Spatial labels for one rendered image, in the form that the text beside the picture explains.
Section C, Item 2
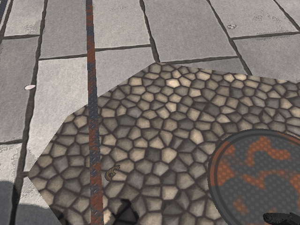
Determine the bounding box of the robot right hand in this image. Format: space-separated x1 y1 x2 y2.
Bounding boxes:
263 212 300 225

